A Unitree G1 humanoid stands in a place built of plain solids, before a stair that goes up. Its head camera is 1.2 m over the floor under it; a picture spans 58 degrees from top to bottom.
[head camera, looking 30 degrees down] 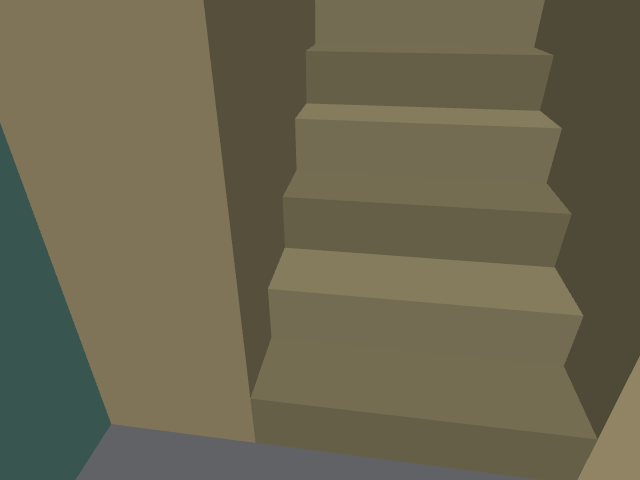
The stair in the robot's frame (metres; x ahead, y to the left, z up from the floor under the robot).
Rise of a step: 0.20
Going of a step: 0.25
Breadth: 0.94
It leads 8 degrees to the right of straight ahead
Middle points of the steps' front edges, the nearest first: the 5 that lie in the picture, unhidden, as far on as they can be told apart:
0.77 -0.26 0.20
1.02 -0.29 0.40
1.27 -0.33 0.60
1.52 -0.36 0.80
1.77 -0.40 0.99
